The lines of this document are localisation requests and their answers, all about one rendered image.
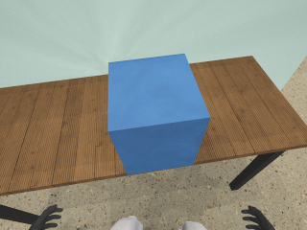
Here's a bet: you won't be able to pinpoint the carton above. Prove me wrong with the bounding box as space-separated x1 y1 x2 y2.
107 54 211 175

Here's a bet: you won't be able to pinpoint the table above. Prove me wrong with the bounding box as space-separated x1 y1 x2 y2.
0 56 307 225

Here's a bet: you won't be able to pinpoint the robot right hand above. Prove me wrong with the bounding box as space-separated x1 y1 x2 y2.
241 205 275 230

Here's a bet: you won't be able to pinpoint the robot left hand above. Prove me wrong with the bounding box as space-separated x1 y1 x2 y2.
29 204 63 230

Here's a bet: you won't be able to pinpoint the left robot thigh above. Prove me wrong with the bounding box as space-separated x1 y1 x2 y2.
110 218 143 230

